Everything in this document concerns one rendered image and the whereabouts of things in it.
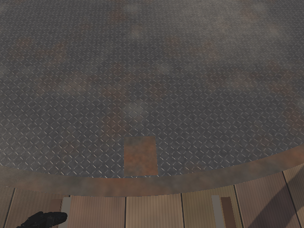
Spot robot left hand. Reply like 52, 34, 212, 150
16, 211, 67, 228

